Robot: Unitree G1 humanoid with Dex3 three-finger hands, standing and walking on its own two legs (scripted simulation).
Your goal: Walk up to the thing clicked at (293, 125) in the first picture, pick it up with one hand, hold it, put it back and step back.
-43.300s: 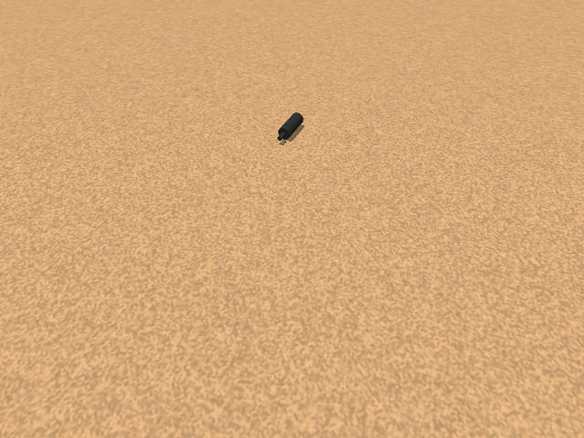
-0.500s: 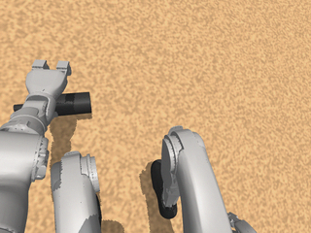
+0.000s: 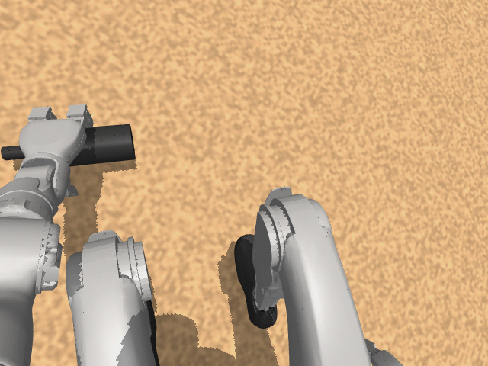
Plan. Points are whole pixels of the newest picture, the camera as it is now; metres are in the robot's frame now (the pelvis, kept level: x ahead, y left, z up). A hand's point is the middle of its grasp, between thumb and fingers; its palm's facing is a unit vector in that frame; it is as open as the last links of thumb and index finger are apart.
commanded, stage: rest palm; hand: left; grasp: from above
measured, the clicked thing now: (71, 147) +0.50 +0.20 -0.29
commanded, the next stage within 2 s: close in 0.78 s
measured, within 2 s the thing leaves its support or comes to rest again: neither
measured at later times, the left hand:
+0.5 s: hand (87, 148) +0.49 +0.16 -0.26, palm faces -0.46 -0.05 -0.89, open 13.8 cm
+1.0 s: hand (96, 148) +0.48 +0.15 -0.25, palm faces -0.37 +0.04 -0.93, open 13.0 cm
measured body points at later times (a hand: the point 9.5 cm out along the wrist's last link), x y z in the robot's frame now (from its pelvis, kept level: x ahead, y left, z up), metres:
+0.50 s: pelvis +0.00 +0.01 +0.00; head +0.30 +0.06 +0.33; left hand +0.51 +0.16 -0.21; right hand -0.01 -0.25 -0.08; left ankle +0.07 +0.12 -0.29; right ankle +0.12 -0.14 -0.29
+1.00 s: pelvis +0.00 +0.02 -0.01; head +0.28 +0.09 +0.33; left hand +0.50 +0.14 -0.20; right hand +0.01 -0.25 -0.06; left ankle +0.07 +0.12 -0.29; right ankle +0.12 -0.14 -0.29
